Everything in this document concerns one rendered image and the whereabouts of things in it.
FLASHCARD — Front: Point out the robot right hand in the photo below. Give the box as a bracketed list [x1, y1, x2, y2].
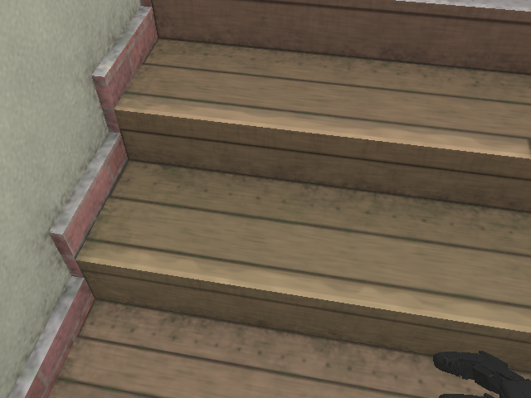
[433, 351, 531, 398]

